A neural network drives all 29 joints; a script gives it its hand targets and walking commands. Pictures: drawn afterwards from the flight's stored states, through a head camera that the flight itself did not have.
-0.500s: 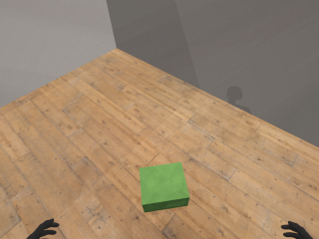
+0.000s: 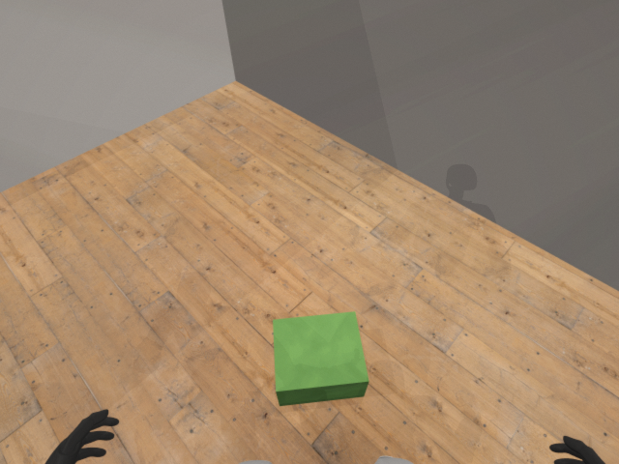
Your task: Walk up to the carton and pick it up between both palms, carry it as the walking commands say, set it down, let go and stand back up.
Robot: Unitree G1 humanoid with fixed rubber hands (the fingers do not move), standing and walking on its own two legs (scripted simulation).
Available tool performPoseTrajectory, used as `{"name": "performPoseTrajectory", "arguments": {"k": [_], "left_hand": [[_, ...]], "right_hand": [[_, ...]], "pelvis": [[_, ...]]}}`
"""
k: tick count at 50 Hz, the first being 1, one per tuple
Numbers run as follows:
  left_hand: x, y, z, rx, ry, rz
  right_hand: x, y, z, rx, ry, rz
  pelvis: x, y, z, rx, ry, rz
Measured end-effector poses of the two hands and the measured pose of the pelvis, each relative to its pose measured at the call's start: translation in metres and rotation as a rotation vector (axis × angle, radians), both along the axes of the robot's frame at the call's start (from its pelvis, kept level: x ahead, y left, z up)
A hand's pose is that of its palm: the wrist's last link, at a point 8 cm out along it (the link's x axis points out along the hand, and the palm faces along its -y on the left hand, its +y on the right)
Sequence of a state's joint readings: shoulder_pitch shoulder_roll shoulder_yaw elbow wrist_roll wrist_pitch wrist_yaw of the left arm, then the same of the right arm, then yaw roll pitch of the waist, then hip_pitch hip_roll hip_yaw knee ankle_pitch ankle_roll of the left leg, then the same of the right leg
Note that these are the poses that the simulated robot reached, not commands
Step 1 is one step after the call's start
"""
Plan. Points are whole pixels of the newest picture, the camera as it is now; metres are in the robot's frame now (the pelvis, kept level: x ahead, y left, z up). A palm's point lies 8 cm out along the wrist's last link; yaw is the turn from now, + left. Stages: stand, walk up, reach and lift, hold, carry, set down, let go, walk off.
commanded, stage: walk up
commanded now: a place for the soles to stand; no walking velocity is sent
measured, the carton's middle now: (318, 357) +0.51 +0.01 -0.67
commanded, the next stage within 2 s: none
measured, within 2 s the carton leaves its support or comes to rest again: neither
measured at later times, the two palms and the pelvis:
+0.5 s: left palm (66, 448) +0.15 +0.33 -0.05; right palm out of the picture +0.12 -0.33 -0.06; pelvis +0.00 +0.00 +0.00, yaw +0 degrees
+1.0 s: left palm (67, 448) +0.15 +0.33 -0.06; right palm out of the picture +0.12 -0.33 -0.06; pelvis +0.01 +0.00 +0.00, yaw +1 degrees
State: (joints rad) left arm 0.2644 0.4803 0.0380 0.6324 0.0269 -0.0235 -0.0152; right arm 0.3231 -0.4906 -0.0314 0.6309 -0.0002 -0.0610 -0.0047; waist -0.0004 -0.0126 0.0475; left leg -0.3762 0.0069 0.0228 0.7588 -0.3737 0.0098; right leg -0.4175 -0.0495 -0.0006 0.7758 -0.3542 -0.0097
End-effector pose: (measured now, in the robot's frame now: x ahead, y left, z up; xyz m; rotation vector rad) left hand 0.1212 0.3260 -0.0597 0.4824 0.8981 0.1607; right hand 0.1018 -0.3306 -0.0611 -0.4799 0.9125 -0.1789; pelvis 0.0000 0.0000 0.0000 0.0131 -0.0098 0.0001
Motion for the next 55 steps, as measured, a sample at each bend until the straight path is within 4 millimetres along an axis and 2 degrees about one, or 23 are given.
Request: {"name": "performPoseTrajectory", "arguments": {"k": [5, 20, 55], "left_hand": [[0.009, 0.002, 0.001, -0.001, -0.014, -0.003], [0.027, 0.001, 0.007, -0.002, -0.058, -0.011], [0.028, 0.000, 0.004, -0.007, -0.043, 0.007]], "right_hand": [[0.010, 0.003, 0.002, -0.001, -0.015, 0.008], [0.015, 0.004, 0.003, -0.001, -0.024, 0.012], [0.026, 0.002, 0.005, -0.006, -0.020, 0.029]], "pelvis": [[0.003, 0.002, 0.000, 0.000, 0.003, 0.003], [0.003, 0.002, 0.000, -0.001, 0.003, 0.005], [0.007, 0.000, 0.001, -0.001, 0.010, 0.019]]}}
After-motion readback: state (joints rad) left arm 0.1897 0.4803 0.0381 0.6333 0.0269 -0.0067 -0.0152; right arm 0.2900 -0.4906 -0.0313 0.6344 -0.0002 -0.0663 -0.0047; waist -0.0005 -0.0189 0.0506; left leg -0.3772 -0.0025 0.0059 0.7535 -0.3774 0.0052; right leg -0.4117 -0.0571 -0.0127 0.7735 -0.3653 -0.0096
